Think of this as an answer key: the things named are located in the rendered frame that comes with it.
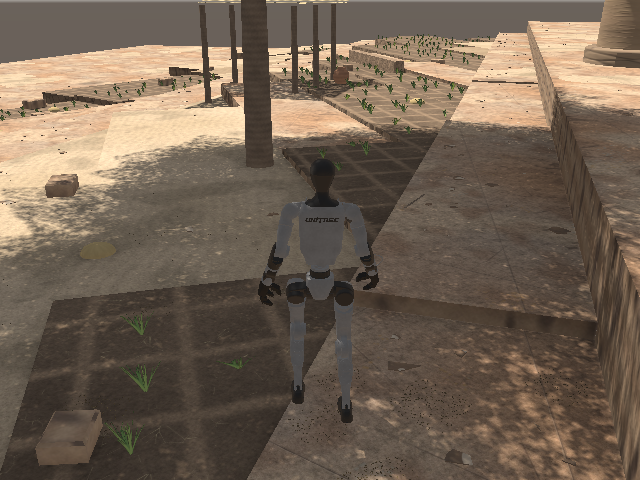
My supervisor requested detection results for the left robot upper arm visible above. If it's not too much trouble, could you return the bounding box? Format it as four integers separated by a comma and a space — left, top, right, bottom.
274, 202, 301, 259

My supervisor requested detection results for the right robot upper arm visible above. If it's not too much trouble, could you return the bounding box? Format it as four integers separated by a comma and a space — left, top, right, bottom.
342, 202, 370, 257

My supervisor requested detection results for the humanoid robot head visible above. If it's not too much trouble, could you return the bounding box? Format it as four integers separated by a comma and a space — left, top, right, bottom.
305, 159, 339, 207

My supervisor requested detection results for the robot left thigh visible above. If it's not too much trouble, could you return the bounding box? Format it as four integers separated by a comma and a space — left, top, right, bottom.
286, 278, 307, 340

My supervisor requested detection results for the right robot forearm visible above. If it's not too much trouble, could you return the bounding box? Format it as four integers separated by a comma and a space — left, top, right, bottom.
360, 241, 378, 276

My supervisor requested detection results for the right robot hand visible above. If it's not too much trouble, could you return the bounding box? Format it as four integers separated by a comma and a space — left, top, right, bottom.
356, 272, 379, 290

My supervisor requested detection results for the left robot hand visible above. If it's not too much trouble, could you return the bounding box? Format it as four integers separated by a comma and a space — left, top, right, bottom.
258, 281, 281, 306

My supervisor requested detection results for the left robot forearm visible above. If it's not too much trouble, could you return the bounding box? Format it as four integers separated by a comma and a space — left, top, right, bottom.
261, 242, 283, 286

